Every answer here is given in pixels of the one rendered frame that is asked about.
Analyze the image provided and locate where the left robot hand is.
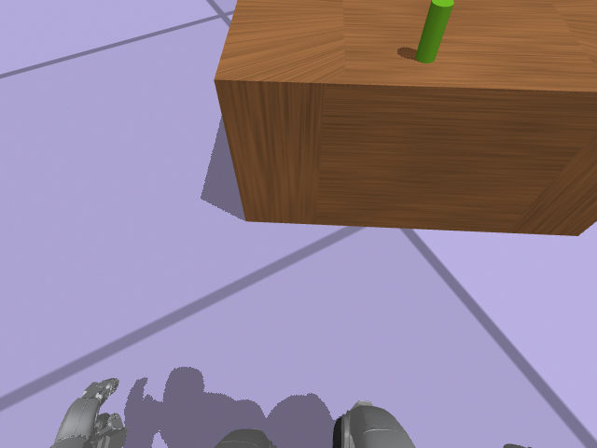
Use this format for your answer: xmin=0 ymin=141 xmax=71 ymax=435
xmin=54 ymin=378 xmax=128 ymax=448

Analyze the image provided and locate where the can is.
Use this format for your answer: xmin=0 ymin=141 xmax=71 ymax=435
xmin=415 ymin=0 xmax=454 ymax=63

